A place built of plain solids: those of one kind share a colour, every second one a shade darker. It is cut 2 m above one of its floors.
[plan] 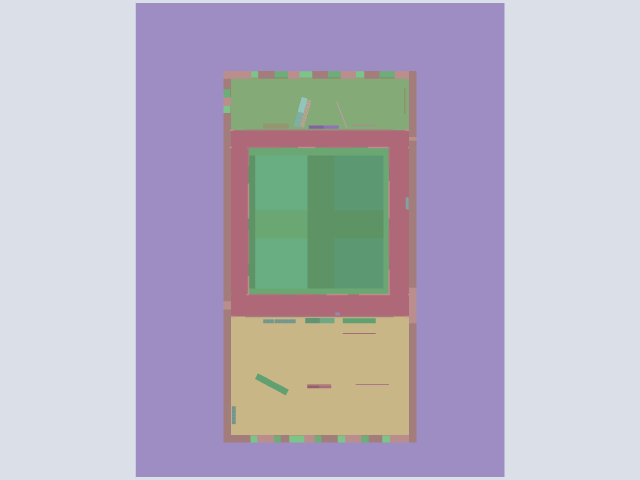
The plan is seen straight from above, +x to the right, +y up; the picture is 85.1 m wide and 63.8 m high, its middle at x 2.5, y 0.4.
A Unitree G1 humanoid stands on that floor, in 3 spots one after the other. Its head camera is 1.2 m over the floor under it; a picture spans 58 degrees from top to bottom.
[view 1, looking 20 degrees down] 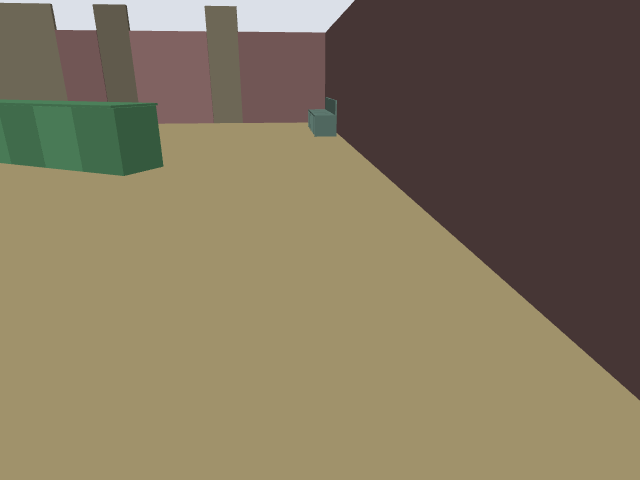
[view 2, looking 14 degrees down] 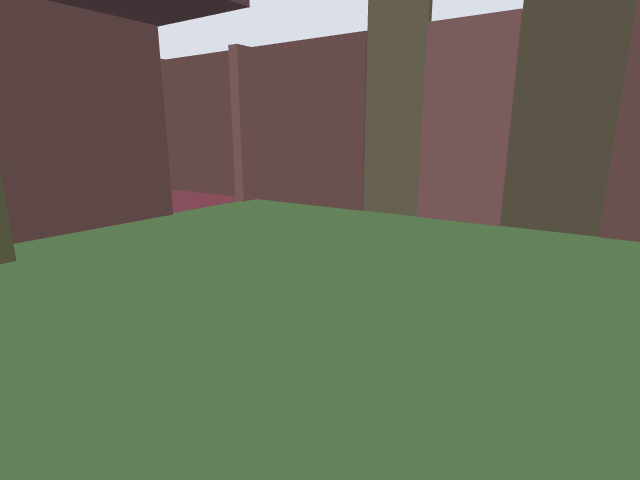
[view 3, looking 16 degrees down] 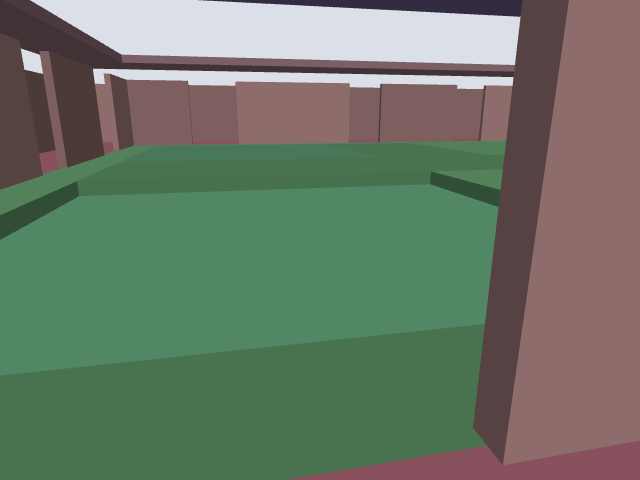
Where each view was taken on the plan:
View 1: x -7.92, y -11.30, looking -95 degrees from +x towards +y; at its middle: floor_refectory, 3.51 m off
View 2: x -3.39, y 20.50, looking -146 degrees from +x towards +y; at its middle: floor_breakhall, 4.96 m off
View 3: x -8.21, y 8.82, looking -12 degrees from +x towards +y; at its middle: step_tier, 5.40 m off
